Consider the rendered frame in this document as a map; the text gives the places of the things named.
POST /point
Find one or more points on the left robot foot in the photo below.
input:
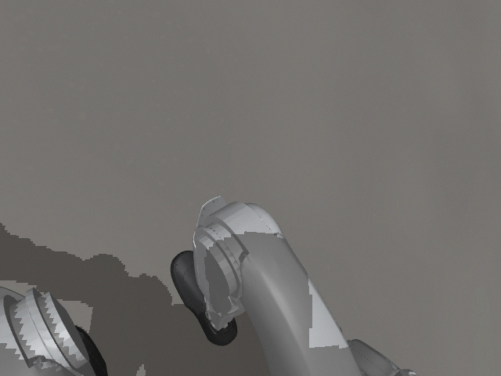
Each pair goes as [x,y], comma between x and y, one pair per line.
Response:
[95,359]

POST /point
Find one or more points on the right robot hand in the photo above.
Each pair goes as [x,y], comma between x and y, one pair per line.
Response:
[370,361]

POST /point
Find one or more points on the right robot foot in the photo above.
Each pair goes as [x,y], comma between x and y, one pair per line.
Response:
[184,279]

